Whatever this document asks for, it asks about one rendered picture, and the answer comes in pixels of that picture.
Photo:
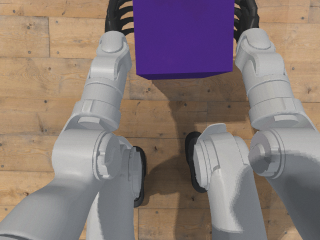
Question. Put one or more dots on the robot left hand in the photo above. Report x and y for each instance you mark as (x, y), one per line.
(113, 21)

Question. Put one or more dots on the left robot foot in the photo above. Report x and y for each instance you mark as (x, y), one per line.
(138, 200)

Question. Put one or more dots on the right robot upper arm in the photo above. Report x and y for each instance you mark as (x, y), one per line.
(289, 159)

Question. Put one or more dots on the right robot forearm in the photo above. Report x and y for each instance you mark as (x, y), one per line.
(268, 88)

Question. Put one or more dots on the robot right hand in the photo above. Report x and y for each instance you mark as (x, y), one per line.
(247, 15)

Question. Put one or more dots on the left robot forearm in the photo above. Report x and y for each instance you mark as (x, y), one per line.
(99, 106)

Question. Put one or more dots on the robot left thigh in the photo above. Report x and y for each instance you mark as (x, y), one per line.
(111, 216)

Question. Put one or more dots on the carton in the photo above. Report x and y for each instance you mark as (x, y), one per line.
(183, 39)

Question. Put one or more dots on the left robot upper arm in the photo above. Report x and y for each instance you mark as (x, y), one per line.
(83, 159)

